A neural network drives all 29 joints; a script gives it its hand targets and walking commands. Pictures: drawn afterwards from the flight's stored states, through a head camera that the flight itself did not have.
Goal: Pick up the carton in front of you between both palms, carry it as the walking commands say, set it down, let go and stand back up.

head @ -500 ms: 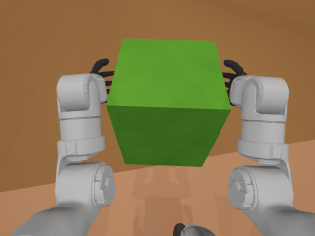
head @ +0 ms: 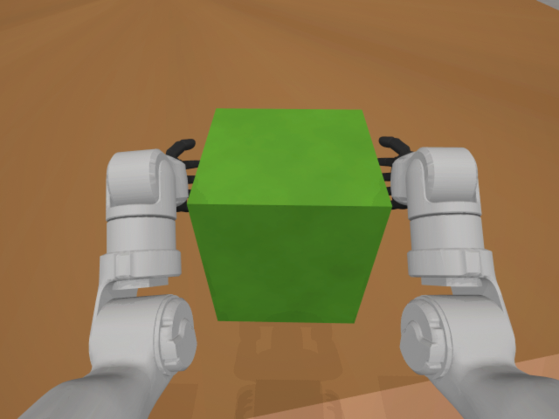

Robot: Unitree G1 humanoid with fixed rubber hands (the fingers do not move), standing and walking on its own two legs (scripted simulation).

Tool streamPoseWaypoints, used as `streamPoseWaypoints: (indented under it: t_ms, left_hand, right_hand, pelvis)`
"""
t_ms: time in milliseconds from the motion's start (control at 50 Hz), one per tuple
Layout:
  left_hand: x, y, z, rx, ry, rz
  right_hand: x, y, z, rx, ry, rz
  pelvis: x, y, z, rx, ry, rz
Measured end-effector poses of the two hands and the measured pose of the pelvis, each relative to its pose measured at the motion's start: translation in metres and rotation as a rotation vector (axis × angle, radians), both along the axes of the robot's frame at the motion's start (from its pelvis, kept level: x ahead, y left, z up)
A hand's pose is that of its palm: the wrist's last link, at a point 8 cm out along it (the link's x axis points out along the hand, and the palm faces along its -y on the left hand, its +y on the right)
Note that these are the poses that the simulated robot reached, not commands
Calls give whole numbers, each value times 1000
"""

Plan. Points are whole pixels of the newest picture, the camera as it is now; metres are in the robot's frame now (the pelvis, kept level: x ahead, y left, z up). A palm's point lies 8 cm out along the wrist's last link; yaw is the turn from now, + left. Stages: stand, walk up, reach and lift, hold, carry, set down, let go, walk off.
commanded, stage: carry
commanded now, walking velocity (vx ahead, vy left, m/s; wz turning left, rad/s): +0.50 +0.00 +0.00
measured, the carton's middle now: (287, 219) +0.38 +0.00 +0.10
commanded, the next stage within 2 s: none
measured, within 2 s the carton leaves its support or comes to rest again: neither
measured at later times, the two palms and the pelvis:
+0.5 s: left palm (204, 66) +0.64 +0.14 +0.21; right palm (371, 52) +0.67 -0.16 +0.22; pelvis +0.27 -0.03 +0.05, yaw +0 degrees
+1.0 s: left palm (215, 35) +0.94 +0.16 +0.16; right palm (336, 32) +0.93 -0.14 +0.16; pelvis +0.58 +0.02 +0.06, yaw -1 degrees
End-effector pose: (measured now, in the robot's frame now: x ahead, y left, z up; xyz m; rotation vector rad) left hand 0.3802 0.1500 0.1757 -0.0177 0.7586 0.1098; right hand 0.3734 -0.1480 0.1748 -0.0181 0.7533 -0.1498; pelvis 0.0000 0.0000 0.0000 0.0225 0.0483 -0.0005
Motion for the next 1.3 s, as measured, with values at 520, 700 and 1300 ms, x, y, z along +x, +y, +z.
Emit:
streamPoseWaypoints:
  t_ms: [520, 700, 1300]
  left_hand:
    - [270, -10, 43, 41, -15, 77]
    - [396, 13, 52, 12, -53, 57]
    - [693, -10, -50, -29, 15, 112]
  right_hand:
    - [307, -10, 47, 56, -14, 62]
    - [421, 12, 59, 38, -53, 29]
    - [711, -10, -50, 101, 13, -22]
  pelvis:
    - [280, -33, 49, 1, 27, 4]
    - [408, -4, 39, -44, 3, 8]
    - [794, -18, 50, -30, 12, 45]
